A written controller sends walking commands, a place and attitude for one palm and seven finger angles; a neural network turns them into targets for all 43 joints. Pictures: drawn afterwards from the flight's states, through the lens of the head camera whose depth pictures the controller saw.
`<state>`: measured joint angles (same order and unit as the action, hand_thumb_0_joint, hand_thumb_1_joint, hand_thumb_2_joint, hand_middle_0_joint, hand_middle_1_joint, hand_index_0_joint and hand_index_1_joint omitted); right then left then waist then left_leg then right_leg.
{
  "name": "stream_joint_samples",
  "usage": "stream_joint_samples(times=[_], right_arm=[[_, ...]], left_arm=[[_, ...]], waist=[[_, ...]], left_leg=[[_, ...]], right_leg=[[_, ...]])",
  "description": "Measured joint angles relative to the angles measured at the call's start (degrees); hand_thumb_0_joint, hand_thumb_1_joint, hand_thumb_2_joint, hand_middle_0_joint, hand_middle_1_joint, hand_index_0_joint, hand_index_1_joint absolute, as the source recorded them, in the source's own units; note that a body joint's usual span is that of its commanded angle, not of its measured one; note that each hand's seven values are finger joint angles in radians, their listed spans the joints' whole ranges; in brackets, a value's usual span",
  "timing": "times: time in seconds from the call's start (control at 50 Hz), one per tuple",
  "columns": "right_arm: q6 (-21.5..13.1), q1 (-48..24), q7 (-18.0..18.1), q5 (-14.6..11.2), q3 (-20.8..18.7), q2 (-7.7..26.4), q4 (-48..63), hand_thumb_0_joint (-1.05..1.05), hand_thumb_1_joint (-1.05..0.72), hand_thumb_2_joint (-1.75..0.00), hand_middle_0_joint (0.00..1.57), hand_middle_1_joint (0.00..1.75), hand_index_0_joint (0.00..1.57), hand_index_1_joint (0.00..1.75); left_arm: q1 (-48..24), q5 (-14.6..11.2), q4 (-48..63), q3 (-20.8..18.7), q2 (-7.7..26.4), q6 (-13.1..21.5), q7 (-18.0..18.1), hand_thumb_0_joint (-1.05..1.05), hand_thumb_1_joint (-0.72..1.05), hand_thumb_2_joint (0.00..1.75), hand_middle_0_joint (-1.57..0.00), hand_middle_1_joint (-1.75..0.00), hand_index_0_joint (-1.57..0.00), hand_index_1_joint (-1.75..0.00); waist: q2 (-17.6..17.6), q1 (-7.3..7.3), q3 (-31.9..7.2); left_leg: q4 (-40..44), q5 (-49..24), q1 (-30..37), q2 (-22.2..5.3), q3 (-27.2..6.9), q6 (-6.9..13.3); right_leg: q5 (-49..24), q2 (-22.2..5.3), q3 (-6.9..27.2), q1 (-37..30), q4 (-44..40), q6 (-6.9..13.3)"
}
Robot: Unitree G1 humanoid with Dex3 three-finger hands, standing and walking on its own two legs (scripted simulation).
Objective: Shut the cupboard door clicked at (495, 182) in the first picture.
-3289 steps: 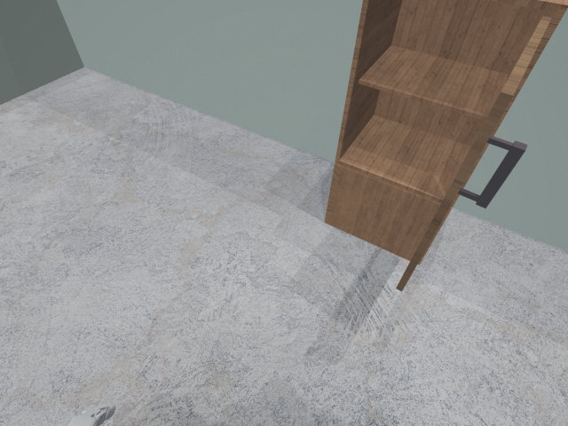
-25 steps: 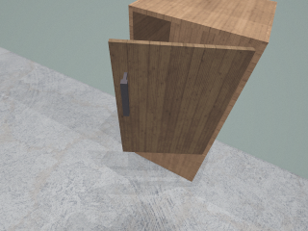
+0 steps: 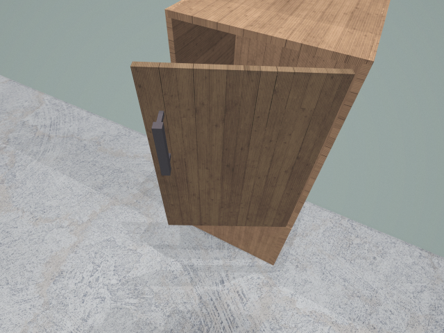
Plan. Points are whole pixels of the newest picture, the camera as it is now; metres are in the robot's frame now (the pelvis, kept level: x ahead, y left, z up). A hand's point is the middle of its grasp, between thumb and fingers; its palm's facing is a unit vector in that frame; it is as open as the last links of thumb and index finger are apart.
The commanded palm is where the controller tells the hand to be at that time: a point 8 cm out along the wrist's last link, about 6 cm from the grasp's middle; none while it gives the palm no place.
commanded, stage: shuffle to correct the standing spot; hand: left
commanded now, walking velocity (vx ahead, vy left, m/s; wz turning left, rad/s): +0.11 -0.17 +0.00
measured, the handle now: (163, 144) +0.48 +0.16 +0.05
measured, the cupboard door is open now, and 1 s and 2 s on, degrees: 27 27 27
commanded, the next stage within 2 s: come to a stop and stand still in 0.08 s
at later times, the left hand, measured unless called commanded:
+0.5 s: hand out of the picture +0.01 +0.10 -0.18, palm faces +0.07 -0.99 -0.16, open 7.4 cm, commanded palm none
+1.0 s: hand out of the picture +0.11 +0.09 -0.15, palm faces +0.01 -0.96 -0.27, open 7.4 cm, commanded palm none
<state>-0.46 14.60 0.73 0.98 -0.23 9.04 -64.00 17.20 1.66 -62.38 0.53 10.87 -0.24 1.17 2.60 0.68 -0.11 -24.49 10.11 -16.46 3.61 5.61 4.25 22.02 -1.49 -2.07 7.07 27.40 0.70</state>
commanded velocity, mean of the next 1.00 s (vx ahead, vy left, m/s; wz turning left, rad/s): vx -0.03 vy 0.00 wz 0.00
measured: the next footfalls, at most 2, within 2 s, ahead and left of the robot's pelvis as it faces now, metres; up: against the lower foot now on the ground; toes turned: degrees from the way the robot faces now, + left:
right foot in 0.64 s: +0.08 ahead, -0.20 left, +0.00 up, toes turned -1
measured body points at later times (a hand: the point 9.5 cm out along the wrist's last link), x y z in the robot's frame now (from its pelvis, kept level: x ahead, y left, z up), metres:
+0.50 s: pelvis +0.05 -0.04 +0.00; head +0.08 -0.04 +0.44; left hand +0.00 +0.16 -0.17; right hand +0.12 -0.27 -0.16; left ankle +0.07 +0.04 -0.74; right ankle -0.02 -0.15 -0.70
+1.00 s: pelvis +0.04 -0.10 +0.00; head +0.04 -0.13 +0.45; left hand +0.10 +0.14 -0.13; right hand +0.07 -0.33 -0.17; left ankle +0.07 +0.04 -0.74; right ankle +0.04 -0.20 -0.74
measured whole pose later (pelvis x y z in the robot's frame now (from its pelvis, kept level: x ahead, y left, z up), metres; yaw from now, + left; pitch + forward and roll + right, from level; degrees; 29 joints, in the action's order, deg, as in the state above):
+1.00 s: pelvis +0.04 -0.10 +0.00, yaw +1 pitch -2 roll +1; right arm 0.8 15.6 -0.3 1.1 -0.7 11.2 -57.2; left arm 13.7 1.1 -55.0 0.3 10.0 0.5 1.5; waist -2.7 1.3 1.2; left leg -29.1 12.4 -14.7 -1.6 1.3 -1.6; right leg 18.0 -0.4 -2.2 12.9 32.7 1.7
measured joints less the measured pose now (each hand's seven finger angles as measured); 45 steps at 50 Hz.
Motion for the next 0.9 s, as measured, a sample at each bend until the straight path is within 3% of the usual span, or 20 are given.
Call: stream_joint_samples(times=[0.16,0.24,0.28,0.32,0.36,0.42,0.48,0.56,0.64,0.68,0.74,0.82,0.9], right_arm=[[0.1,1.4,0.8,-0.1,-0.7,-0.9,-0.5,0.0,-0.9,-0.9,0.2,0.3,0.2,0.3],[0.5,1.3,1.2,0.1,-0.8,-1.2,-0.8,0.0,-0.9,-0.9,0.2,0.3,0.2,0.3],[0.6,0.2,1.4,-0.1,-0.6,-1.1,-0.9,0.0,-0.9,-0.9,0.2,0.3,0.2,0.3],[0.5,-1.2,1.8,-0.3,-0.4,-0.8,-0.5,0.01,-0.91,-0.9,0.2,0.3,0.2,0.3],[-0.2,-2.6,2.0,-0.5,-0.4,-0.5,0.4,0.01,-0.91,-0.9,0.2,0.3,0.2,0.3],[-1.3,-3.6,2.4,-0.8,-0.3,-1.2,2.5,0.0,-0.91,-0.9,0.2,0.3,0.2,0.3],[-1.5,-4.5,3.0,-1.0,-0.6,-1.0,3.8,0.0,-0.92,-0.9,0.2,0.3,0.2,0.3],[-0.3,-6.1,2.3,-0.4,-1.2,0.1,4.5,-0.01,-0.94,-0.9,0.2,0.3,0.2,0.3],[0.9,-6.3,1.0,-0.1,-1.7,0.3,5.1,0.0,-0.94,-0.9,0.2,0.3,0.2,0.3],[1.6,-6.4,0.2,-0.6,-1.8,0.7,5.9,0.0,-0.93,-0.9,0.2,0.3,0.2,0.3],[1.8,-5.5,-0.9,-0.4,-2.3,1.7,8.2,0.0,-0.92,-0.9,0.2,0.3,0.2,0.3],[1.3,-3.6,-0.9,-0.4,-2.2,2.4,9.1,0.0,-0.91,-0.9,0.2,0.3,0.2,0.3],[1.3,-1.5,-1.0,-0.2,-1.4,2.6,8.5,0.0,-0.91,-0.9,0.2,0.3,0.2,0.3]], left_arm=[[3.8,0.1,-0.3,-0.6,-2.7,0.2,-0.3,0.01,0.91,0.9,-0.19,-0.3,-0.2,-0.3],[6.4,0.4,-0.4,-1.1,-3.2,0.7,0.5,0.01,0.91,0.9,-0.19,-0.3,-0.2,-0.3],[7.4,0.4,-1.1,-0.9,-3.8,1.2,0.9,0.01,0.91,0.9,-0.19,-0.3,-0.2,-0.3],[8.5,0.1,-1.9,-0.5,-4.6,1.5,1.1,0.01,0.91,0.9,-0.19,-0.3,-0.2,-0.3],[9.2,-0.4,-2.7,-0.1,-5.4,1.3,1.0,0.01,0.91,0.9,-0.19,-0.3,-0.2,-0.3],[8.2,-1.3,-3.1,-0.3,-5.5,0.1,1.3,0.01,0.91,0.9,-0.2,-0.3,-0.2,-0.3],[4.7,-1.1,-1.5,-0.7,-5.2,-0.9,1.6,0.01,0.91,0.9,-0.2,-0.3,-0.2,-0.3],[-0.9,-0.4,2.1,-1.7,-4.0,-0.8,1.6,0.01,0.91,0.9,-0.2,-0.3,-0.2,-0.3],[-3.0,0.2,4.5,-2.5,-1.8,-0.2,1.6,0.01,0.92,0.9,-0.19,-0.3,-0.2,-0.3],[-2.7,0.2,5.0,-2.3,-1.3,0.3,2.0,0.01,0.92,0.9,-0.19,-0.3,-0.2,-0.3],[-1.2,0.1,5.6,-1.4,-1.2,0.7,1.6,0.01,0.92,0.9,-0.19,-0.3,-0.2,-0.3],[-0.7,-0.3,5.5,-0.7,-1.2,0.7,1.1,0.01,0.92,0.9,-0.19,-0.3,-0.2,-0.3],[-1.9,-0.4,6.4,-0.3,-1.2,0.5,0.7,0.01,0.91,0.9,-0.2,-0.3,-0.2,-0.3]], waist=[[-1.6,-0.64,0.2],[-1.1,-1.3,0.7],[-0.7,-2.06,1.4],[-0.6,-2.62,2.1],[-0.9,-2.36,2.9],[0.2,-1.91,3.3],[-0.7,-1.91,4.1],[-1.9,-2.26,5.3],[-1.8,-2.75,4.7],[-2.7,-2.93,4.0],[-4.5,-1.48,2.9],[-5.1,0.02,1.5],[-5.6,0.36,0.6]], left_leg=[[-6.0,3.9,-2.2,-2.9,-1.9,-2.3],[-20.0,13.7,-6.1,-4.9,-1.1,-2.2],[-22.5,15.7,-7.0,-5.0,-0.7,-2.5],[-18.3,13.3,-5.8,-4.6,-0.3,-2.7],[-12.0,5.1,-3.1,-4.1,-0.1,-1.8],[-10.1,6.4,-0.6,-3.3,1.1,-0.5],[-6.4,5.2,1.3,-2.9,1.2,-0.6],[-3.9,2.7,1.3,-2.7,0.1,-1.3],[-6.5,3.3,-0.7,-3.3,-0.6,-3.0],[-9.9,5.4,-2.4,-4.6,-1.4,-4.1],[-11.6,7.1,-2.5,-4.9,-3.8,-4.3],[-9.7,5.1,0.2,-4.7,-4.0,-5.3],[-7.2,4.1,1.5,-4.9,-4.1,-5.6]], right_leg=[[1.1,3.1,-1.5,-1.4,-1.1,2.4],[2.2,5.0,-2.9,-3.9,-1.9,3.9],[2.6,5.5,-3.0,-5.0,-2.2,4.2],[3.2,5.7,-2.6,-5.6,-1.4,4.1],[3.9,5.9,-2.5,-5.0,2.6,3.4],[4.4,4.1,-1.4,1.2,16.5,-0.2],[8.8,2.0,0.5,7.3,23.1,-1.0],[4.4,-1.4,1.6,11.5,19.5,-1.4],[-3.9,-2.6,1.3,10.3,11.2,-1.8],[-2.0,-1.1,0.8,9.3,9.1,-1.4],[-1.6,0.4,0.2,8.9,9.8,0.0],[-1.4,0.4,0.2,7.0,9.6,0.4],[-2.5,0.7,0.1,5.9,7.6,0.6]])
